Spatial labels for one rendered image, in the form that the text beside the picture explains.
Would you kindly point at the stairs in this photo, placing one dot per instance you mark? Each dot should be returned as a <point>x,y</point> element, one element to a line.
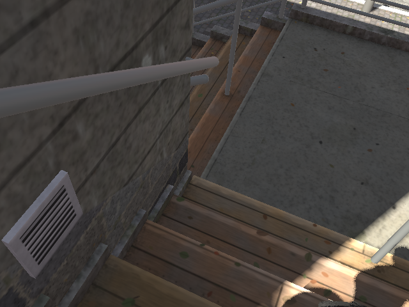
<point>211,111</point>
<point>214,247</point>

